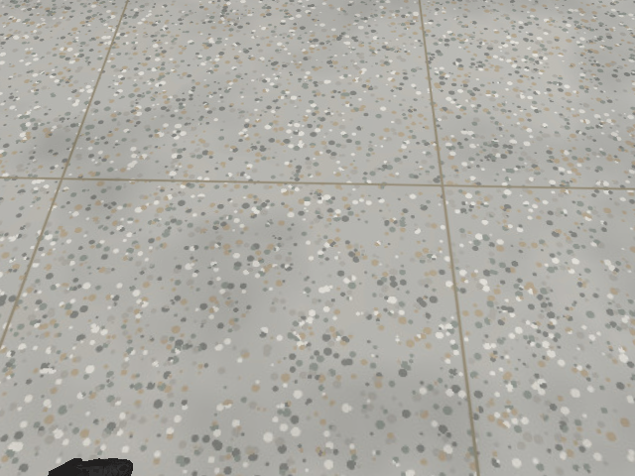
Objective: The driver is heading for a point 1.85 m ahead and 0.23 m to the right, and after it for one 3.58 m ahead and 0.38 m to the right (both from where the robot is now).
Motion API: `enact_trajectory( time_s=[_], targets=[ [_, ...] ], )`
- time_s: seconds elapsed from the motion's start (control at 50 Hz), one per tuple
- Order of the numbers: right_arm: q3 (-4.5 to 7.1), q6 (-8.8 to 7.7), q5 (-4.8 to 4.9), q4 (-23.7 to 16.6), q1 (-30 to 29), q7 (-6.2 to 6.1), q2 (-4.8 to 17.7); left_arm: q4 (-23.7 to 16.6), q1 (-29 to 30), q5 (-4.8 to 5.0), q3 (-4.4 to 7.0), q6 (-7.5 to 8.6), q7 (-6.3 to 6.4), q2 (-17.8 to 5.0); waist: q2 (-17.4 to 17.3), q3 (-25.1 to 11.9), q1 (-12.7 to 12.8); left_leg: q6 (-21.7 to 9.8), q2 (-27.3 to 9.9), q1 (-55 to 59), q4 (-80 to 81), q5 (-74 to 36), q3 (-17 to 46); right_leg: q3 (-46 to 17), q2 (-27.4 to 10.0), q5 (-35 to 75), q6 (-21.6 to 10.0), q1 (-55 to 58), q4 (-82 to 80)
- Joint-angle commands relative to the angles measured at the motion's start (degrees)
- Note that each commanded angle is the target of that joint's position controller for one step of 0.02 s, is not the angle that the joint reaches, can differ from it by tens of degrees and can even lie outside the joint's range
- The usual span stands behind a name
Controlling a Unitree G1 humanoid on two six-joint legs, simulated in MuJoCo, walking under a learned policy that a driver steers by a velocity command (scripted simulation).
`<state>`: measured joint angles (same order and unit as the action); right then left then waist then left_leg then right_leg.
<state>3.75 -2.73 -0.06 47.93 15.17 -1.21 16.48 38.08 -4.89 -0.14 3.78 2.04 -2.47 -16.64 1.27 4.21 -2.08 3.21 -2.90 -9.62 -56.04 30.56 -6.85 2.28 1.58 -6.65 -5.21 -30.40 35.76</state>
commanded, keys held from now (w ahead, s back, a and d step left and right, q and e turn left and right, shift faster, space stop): e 0.44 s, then no key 0.56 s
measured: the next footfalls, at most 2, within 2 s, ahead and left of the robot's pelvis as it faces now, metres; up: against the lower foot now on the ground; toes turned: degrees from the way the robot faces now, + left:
left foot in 0.42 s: +0.23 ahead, +0.14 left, +0.00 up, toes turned -21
right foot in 0.78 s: +0.10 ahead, -0.10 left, +0.00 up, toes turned -19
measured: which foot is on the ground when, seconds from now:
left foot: up 0.00-0.40, down 0.42-1.00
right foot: down 0.00-0.42, up 0.44-0.76, down 0.78-1.00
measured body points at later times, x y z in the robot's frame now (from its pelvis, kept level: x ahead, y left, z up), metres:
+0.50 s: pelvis +0.12 +0.04 +0.02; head +0.15 +0.04 +0.47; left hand +0.37 +0.26 -0.07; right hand +0.18 -0.27 -0.07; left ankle +0.19 +0.15 -0.72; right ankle +0.09 -0.07 -0.68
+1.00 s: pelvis +0.12 +0.00 +0.02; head +0.12 -0.01 +0.47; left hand +0.35 +0.17 -0.08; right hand +0.12 -0.28 -0.10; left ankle +0.19 +0.15 -0.71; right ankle +0.06 -0.09 -0.71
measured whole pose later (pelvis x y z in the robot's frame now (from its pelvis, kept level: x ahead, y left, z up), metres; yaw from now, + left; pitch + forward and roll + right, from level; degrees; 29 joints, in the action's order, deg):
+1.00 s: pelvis +0.12 +0.00 +0.02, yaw -22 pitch -1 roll +1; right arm 2.0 -0.4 -1.1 47.1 11.7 -1.0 15.4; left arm 40.4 -10.6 -1.2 1.2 -0.8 0.2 -12.1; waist -1.2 1.0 -1.8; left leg 4.0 -3.4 -13.0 -27.2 13.3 1.0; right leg -2.4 1.7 -17.5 -1.3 -11.3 29.7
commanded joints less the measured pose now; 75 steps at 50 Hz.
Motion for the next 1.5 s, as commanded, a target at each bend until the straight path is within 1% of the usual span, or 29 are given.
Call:
enact_trajectory(
  time_s=[0.02,0.04,0.06,0.08,0.12,0.18,0.26,0.3,0.36,0.4,0.42,0.44,0.46,0.48,0.5,0.52,0.54,0.58,0.66,0.7,0.74,0.76,0.78,0.8,0.82,0.84,0.92,1.14,1.5],
  targets=[
    [0.95,-2.71,1.56,-7.50,-1.08,0.99,8.46,-3.40,-11.60,-0.09,3.53,0.11,0.76,-11.99,2.69,-25.42,7.00,-0.45,2.21,-29.57,-27.47,3.65,13.36,-30.76,-20.47,37.71,-18.09,44.71,-10.07],
    [0.81,-2.34,0.89,-7.40,-2.67,0.28,7.50,-3.04,-8.71,1.04,3.10,0.15,0.83,-9.84,-1.90,-16.57,4.80,-0.49,0.07,-30.74,-21.68,-0.43,11.97,-24.88,-16.64,32.68,-14.59,35.13,-11.74],
    [1.15,-1.55,-0.15,-7.14,-3.20,-0.52,8.07,-3.44,-6.45,1.28,2.58,-0.03,1.30,-8.02,-1.73,-13.31,3.35,-0.34,-1.40,-28.87,-17.57,-3.17,11.87,-22.49,-14.83,29.06,-12.92,28.20,-13.33],
    [1.43,-0.55,-0.24,-7.17,-2.37,-0.67,8.44,-4.05,-5.07,0.60,2.40,-0.34,1.54,-7.83,-0.58,-11.52,1.51,-0.29,-1.61,-24.76,-15.49,-4.67,11.90,-21.06,-13.33,27.98,-12.39,21.67,-15.14],
    [1.16,0.61,-0.58,-7.14,-0.51,-0.90,6.81,-4.54,-3.87,-0.30,2.84,-0.51,1.80,-9.00,1.11,-11.41,-0.16,0.67,-0.50,-21.06,-10.81,-6.35,10.95,-19.37,-11.99,30.35,-12.34,15.77,-16.21],
    [0.67,1.17,-0.90,-7.62,-2.05,-1.41,5.64,-4.41,-4.30,0.16,3.30,-1.17,2.86,-10.34,2.24,-13.23,0.12,2.24,0.90,-20.72,-2.55,-10.50,11.06,-18.31,-10.50,30.08,-11.24,14.93,-15.14],
    [0.53,1.87,-0.34,-8.96,-6.72,-1.07,5.65,-5.09,-3.58,0.75,3.27,-3.05,4.14,-10.37,4.63,-12.93,1.60,2.73,2.35,-19.26,6.25,-16.54,12.22,-21.08,-8.27,10.34,-8.17,13.76,-15.32],
    [0.55,1.69,-0.14,-9.73,-8.65,-0.79,5.71,-5.28,-3.75,0.59,3.23,-3.57,4.28,-10.23,6.12,-11.50,2.38,2.43,3.20,-18.41,10.57,-16.30,12.78,-23.70,-7.89,3.93,-7.50,13.73,-15.08],
    [0.87,0.65,0.08,-10.34,-9.13,-0.17,6.31,-5.53,-4.28,0.64,3.15,-3.96,4.08,-9.85,7.96,-11.11,2.82,1.36,4.43,-15.85,17.60,-13.68,13.14,-27.93,-8.32,7.21,-6.95,16.71,-11.93],
    [1.32,-0.14,0.21,-9.71,-6.17,0.30,6.49,-6.10,-2.96,1.31,2.87,-4.27,4.15,-9.13,8.35,-11.16,0.71,-0.32,4.37,-9.77,29.35,-19.13,12.34,-29.40,-6.79,9.39,-4.91,17.45,-8.51],
    [1.91,-0.41,-0.13,-9.33,-4.52,0.31,8.08,-6.35,-3.56,1.43,2.48,-4.41,4.29,-7.82,6.75,-11.24,0.42,-2.01,0.53,-3.89,34.73,-25.67,14.10,-28.23,-4.47,3.91,-2.46,14.68,-5.44],
    [2.73,-0.06,-1.09,-10.20,-4.85,-0.12,12.09,-6.39,-7.04,0.56,1.58,-4.45,4.20,-4.39,-5.08,-12.82,3.06,-6.88,-12.27,2.83,35.81,-36.30,24.43,-20.33,1.41,-15.32,1.00,8.47,6.33],
    [3.22,0.54,-3.10,-9.27,-4.42,0.07,13.97,-8.47,-6.39,0.81,2.12,-3.85,4.14,-6.45,-20.15,-9.76,4.03,-17.22,-20.16,3.01,37.59,-47.47,38.08,-11.32,8.00,-31.77,4.22,-3.17,16.37],
    [2.54,0.46,-2.45,-10.54,-5.28,0.14,10.73,-6.87,-8.47,0.00,3.37,-3.36,4.07,-10.87,-14.90,-10.51,3.27,-20.19,-21.23,3.28,36.83,-48.35,37.81,-12.60,4.37,-31.07,6.44,-4.58,27.80],
    [1.88,0.55,-1.78,-10.96,-6.48,0.00,8.11,-5.14,-8.52,0.65,3.96,-3.62,4.04,-11.93,-10.06,-10.01,3.08,-17.91,-17.55,2.63,35.13,-47.65,30.91,-12.40,3.84,-27.36,7.50,-4.41,32.04],
    [1.60,0.79,-1.06,-11.23,-7.79,-0.01,7.13,-3.80,-8.92,0.81,3.80,-4.33,4.37,-10.37,-7.50,-9.34,3.58,-15.42,-13.84,2.59,34.06,-45.86,26.01,-11.85,3.44,-24.88,8.72,-4.38,33.69],
    [1.39,1.05,-0.19,-11.06,-8.38,-0.10,6.74,-3.96,-8.24,0.69,3.40,-4.86,4.51,-9.15,-7.70,-8.45,3.20,-14.91,-12.86,2.52,33.90,-45.74,24.10,-11.78,3.10,-22.73,9.62,-5.06,34.29],
    [1.26,1.74,-0.35,-10.54,-8.02,-0.23,6.85,-4.38,-6.78,1.02,2.25,-5.14,4.21,-5.81,-9.14,-8.08,2.86,-14.46,-9.81,1.29,34.63,-46.15,19.11,-8.80,3.01,-20.32,10.52,-1.99,29.38],
    [1.61,2.69,-0.29,-9.78,-7.37,-0.27,7.77,-5.47,-3.40,0.75,0.68,-4.78,3.62,-2.92,-13.50,-10.40,0.87,-14.94,-9.54,2.26,34.18,-45.56,16.49,-4.51,0.04,-19.53,10.46,7.64,10.50],
    [1.78,2.95,0.24,-9.02,-6.01,-0.02,8.73,-5.00,-3.72,0.94,0.94,-4.75,3.28,-3.96,-14.42,-10.29,0.20,-15.38,-10.33,2.39,33.73,-43.10,17.64,-3.00,-0.11,-16.39,9.71,11.48,2.50],
    [1.32,3.00,1.09,-8.52,-6.40,0.17,8.13,-3.15,-6.77,0.67,1.05,-4.56,2.92,-3.70,-12.91,-9.17,2.18,-13.50,-9.16,-0.72,32.29,-38.01,16.86,-1.35,0.60,-5.15,7.42,18.99,-12.42],
    [0.88,2.59,1.18,-7.46,-3.82,0.29,7.08,-3.18,-6.65,0.21,1.10,-4.51,2.93,-4.65,-11.06,-8.80,1.88,-10.49,-8.14,-3.89,32.05,-33.18,16.41,-3.51,-0.56,-0.05,5.65,23.93,-16.91],
    [0.15,1.93,-0.25,-7.42,-2.48,0.67,5.34,-3.77,-7.34,-0.38,1.47,-4.52,3.37,-7.64,-4.20,-10.79,0.77,-6.18,-5.32,-8.46,27.71,-24.93,13.48,-11.31,-7.49,9.53,3.35,30.15,-15.83],
    [-0.89,1.14,-1.51,-7.89,-1.10,1.01,1.87,-3.66,-4.14,-1.35,1.52,-4.58,3.45,-9.31,8.33,-10.35,-2.71,-2.14,-0.26,-9.34,27.25,-13.37,7.63,-16.13,-13.09,11.03,-1.69,25.17,-13.90],
    [-0.77,1.10,-1.97,-7.72,-4.51,0.73,3.76,-4.26,-2.19,-1.52,0.46,-4.04,2.92,-4.80,7.34,-9.20,-0.32,-0.24,-0.77,-4.59,28.52,-13.86,8.36,-16.41,-12.70,2.74,-3.66,19.12,-15.21],
    [-0.48,1.11,-1.81,-7.47,-6.22,0.75,4.80,-3.69,-1.82,-1.78,-0.10,-3.50,2.60,-3.03,5.84,-7.53,0.04,0.29,-0.57,-3.51,29.41,-18.16,8.21,-14.42,-9.82,-3.48,-1.63,18.21,-15.26],
    [-0.25,1.61,-1.04,-5.56,-5.42,0.11,5.48,-1.62,-4.64,-1.18,-0.19,-2.01,2.70,-4.02,5.03,-4.07,0.82,0.26,-0.73,-2.50,29.93,-22.65,8.26,-12.35,-6.94,-3.15,1.66,16.25,-14.90],
    [-0.08,1.69,-0.58,0.46,-3.48,-0.68,5.12,1.93,-5.76,-0.66,-0.45,-1.78,3.04,-2.75,-0.04,-4.53,1.00,0.94,-1.21,-0.22,31.08,-25.65,8.04,-10.57,-5.14,2.39,1.72,18.23,-13.77],
    [-0.10,2.50,-0.10,8.56,-2.46,-1.67,4.60,11.61,-8.64,-0.11,-0.48,-1.86,3.84,-2.66,-0.88,-3.24,1.12,0.04,-0.57,0.59,31.80,-26.26,7.19,-7.27,-2.90,3.62,3.00,18.73,-13.38]
  ],
)
Over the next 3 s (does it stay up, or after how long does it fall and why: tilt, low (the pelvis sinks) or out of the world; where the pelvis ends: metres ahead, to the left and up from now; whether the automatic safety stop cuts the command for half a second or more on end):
stays up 0.57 -0.16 0.03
